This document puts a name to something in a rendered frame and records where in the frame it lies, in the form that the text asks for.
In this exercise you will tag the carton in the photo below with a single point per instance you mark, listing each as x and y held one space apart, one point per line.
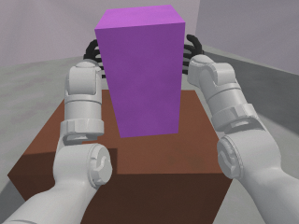
142 51

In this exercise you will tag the left robot upper arm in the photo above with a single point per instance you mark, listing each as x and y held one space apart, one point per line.
79 171

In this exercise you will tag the right robot upper arm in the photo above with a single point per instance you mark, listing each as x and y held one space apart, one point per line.
252 158

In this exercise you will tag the right robot hand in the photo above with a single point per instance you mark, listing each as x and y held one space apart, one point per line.
196 49

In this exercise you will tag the pedestal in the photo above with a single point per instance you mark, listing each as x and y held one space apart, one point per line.
172 178

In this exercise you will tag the left robot forearm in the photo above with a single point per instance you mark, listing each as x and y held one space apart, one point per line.
82 105

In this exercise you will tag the right robot forearm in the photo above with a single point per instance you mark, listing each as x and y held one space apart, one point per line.
228 106

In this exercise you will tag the left robot hand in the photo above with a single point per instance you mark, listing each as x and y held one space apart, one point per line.
91 52

